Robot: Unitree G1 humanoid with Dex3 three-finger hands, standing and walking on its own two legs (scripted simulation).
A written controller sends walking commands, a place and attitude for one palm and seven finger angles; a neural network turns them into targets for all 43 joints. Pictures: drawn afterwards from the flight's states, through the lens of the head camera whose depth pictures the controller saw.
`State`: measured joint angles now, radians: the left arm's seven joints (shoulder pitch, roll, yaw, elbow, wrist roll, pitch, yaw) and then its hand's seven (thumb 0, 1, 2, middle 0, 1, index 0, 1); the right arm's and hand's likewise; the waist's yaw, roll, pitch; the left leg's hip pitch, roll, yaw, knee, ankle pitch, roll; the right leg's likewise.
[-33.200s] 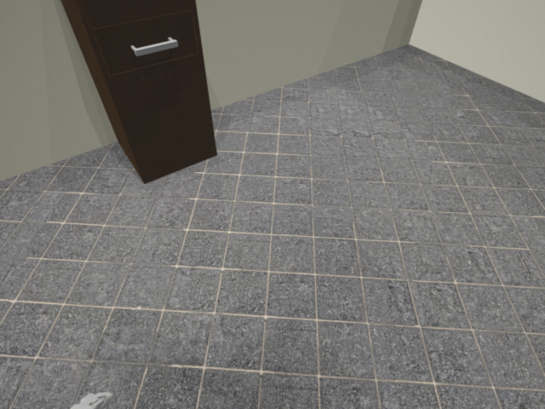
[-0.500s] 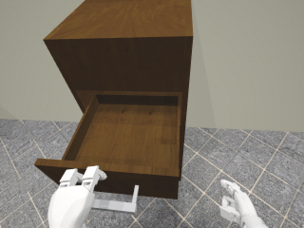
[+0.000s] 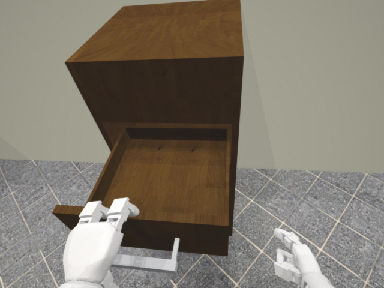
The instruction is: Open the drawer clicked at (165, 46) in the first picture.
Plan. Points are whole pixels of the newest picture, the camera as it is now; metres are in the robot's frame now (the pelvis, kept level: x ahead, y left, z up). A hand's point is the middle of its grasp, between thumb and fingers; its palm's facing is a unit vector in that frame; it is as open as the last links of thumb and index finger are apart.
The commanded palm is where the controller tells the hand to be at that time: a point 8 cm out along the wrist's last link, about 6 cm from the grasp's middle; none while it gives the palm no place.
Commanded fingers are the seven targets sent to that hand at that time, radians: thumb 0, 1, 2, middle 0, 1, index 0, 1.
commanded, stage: lift the hand off the handle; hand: left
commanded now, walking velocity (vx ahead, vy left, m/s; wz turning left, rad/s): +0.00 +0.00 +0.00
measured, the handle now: (140, 251) +0.21 +0.17 -0.06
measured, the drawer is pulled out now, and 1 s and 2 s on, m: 0.30 0.30 0.30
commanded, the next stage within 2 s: draw the hand back to the body in 0.46 s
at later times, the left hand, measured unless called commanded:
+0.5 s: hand (105, 242) +0.17 +0.18 +0.09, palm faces +0.12 -0.21 -0.97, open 13.9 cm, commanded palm +0.13 +0.17 +0.14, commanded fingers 0.00 -0.50 0.30 -0.30 -1.20 -0.30 -1.20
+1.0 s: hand (85, 236) +0.17 +0.21 +0.10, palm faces +0.08 -0.16 -0.98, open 13.9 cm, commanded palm +0.13 +0.21 +0.17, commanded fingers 0.00 -0.50 0.30 -0.30 -1.20 -0.30 -1.20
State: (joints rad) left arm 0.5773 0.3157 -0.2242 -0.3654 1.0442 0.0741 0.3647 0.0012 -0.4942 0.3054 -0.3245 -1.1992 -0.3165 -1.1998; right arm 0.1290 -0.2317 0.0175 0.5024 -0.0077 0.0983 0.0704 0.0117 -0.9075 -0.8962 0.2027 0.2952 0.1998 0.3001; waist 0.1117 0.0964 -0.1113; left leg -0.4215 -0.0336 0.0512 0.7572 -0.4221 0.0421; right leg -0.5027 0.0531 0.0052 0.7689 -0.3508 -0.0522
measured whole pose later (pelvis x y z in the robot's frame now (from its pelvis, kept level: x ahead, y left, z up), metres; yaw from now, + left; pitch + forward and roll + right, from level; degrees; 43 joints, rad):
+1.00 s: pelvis +0.01 +0.00 +0.01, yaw +1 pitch +3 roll +0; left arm 0.62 0.42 -0.09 -0.51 0.93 0.10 0.21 0.00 -0.49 0.31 -0.32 -1.20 -0.32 -1.20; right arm 0.15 -0.27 0.04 0.47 0.02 0.12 0.04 0.01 -0.91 -0.90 0.20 0.30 0.20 0.30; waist 0.12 0.11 -0.09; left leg -0.31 -0.03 0.03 0.64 -0.38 0.04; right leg -0.37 0.06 -0.01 0.62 -0.30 -0.05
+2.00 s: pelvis +0.03 +0.00 +0.03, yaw +5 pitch -2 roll -1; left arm 0.52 0.33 0.28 -0.50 -0.05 -0.10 0.12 0.01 0.66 0.81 -0.23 -0.45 -0.22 -0.45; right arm 0.13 -0.21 0.03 0.62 0.02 -0.12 -0.07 0.01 -0.91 -0.90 0.20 0.30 0.20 0.30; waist 0.07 0.06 0.01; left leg -0.11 -0.05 -0.05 0.45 -0.31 0.04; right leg -0.14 0.04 -0.07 0.42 -0.25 -0.04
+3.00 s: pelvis -0.05 -0.02 +0.01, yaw +7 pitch +2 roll +0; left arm 0.63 0.37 0.36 -0.63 -0.04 -0.20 0.16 0.02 0.89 0.90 -0.22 -0.30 -0.21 -0.30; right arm 0.17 -0.19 0.00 0.56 0.01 -0.06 -0.08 0.01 -0.90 -0.90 0.21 0.30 0.20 0.30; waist 0.00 0.00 0.03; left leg -0.43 -0.06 -0.06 0.73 -0.37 0.03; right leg -0.42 0.01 -0.11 0.60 -0.21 -0.07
